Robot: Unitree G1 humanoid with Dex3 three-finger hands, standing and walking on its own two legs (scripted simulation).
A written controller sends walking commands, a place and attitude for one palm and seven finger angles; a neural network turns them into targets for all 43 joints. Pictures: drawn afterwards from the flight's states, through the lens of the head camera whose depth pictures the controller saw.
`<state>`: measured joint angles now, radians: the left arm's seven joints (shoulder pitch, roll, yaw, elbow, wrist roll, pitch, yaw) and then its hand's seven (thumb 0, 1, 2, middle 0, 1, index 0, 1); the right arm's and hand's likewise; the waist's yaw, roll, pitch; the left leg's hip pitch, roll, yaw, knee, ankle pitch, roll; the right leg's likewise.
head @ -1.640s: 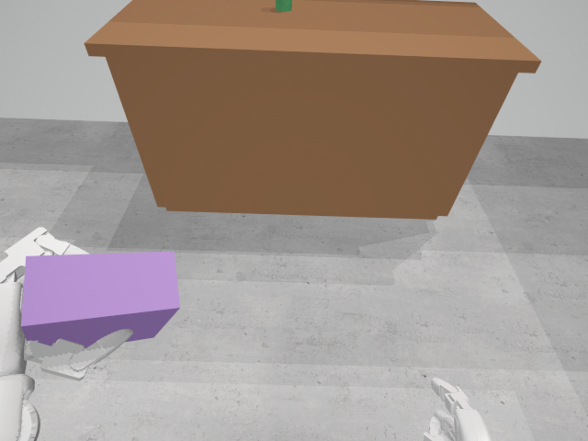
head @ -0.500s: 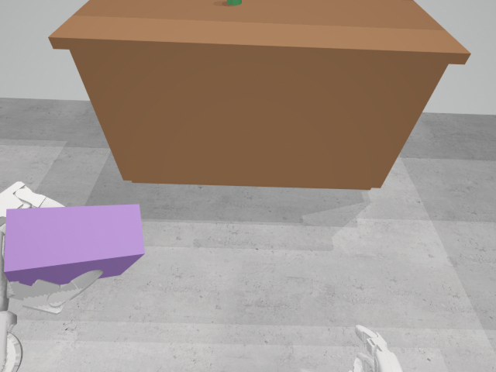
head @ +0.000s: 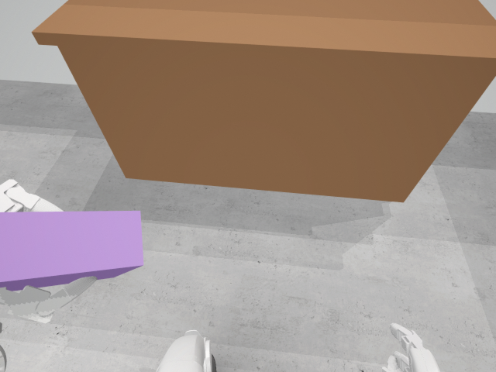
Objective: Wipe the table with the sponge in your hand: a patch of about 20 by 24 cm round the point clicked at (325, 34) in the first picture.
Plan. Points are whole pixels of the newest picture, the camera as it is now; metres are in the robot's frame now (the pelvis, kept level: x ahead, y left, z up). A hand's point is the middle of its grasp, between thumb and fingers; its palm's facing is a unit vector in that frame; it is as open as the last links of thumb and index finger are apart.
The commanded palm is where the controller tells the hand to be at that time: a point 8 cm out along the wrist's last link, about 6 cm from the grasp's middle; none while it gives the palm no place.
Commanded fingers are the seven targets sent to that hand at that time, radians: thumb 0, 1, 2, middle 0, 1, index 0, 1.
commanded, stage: walk to a spot facing it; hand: left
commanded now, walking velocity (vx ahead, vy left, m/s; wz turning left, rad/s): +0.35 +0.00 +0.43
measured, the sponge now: (88, 251) +0.23 +0.20 +0.15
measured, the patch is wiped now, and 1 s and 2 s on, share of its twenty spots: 0.00 0.00 0.00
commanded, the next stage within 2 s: none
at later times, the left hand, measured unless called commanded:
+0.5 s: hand (68, 185) +0.30 +0.24 +0.18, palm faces +0.58 -0.66 -0.48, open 9.9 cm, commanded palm +0.25 +0.26 +0.18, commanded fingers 0.00 0.10 1.30 -1.20 -1.60 -1.20 -1.60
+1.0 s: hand (76, 176) +0.32 +0.24 +0.17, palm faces +0.67 -0.58 -0.45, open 9.9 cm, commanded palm +0.23 +0.25 +0.18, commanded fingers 0.00 0.10 1.30 -1.20 -1.60 -1.20 -1.60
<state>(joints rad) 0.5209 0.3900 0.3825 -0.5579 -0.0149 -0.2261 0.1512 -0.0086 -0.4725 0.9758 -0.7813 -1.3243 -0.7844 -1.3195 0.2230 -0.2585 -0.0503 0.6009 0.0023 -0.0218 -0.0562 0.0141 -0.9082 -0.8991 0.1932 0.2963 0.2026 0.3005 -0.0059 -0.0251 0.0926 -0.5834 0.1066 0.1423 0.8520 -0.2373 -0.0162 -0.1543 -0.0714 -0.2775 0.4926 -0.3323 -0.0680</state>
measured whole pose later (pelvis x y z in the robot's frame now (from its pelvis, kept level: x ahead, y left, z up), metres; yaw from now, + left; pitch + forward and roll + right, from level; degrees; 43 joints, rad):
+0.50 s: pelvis +0.14 -0.04 -0.01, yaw +11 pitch +0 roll -1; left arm 0.47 0.37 0.39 -0.53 -0.02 -0.23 0.14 -0.01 -0.47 0.98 -0.78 -1.33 -0.78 -1.32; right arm 0.25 -0.14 0.02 0.62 0.02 -0.10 -0.05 0.01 -0.90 -0.90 0.20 0.30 0.21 0.30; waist 0.05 0.06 0.04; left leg -0.35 0.09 -0.01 0.62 -0.28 -0.01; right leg -0.31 -0.08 -0.14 0.61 -0.38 0.05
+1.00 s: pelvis +0.21 -0.07 -0.01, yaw +26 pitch -1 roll +0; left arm 0.46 0.43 0.40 -0.60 -0.04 -0.17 0.15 -0.01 -0.47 0.98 -0.78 -1.33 -0.78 -1.32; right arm 0.14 -0.16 -0.02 0.55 0.02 -0.06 -0.02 0.01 -0.91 -0.90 0.19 0.30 0.20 0.30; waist -0.03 -0.03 0.11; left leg -0.37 0.04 0.08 0.59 -0.20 0.01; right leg -0.49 -0.08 -0.08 1.10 -0.50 0.08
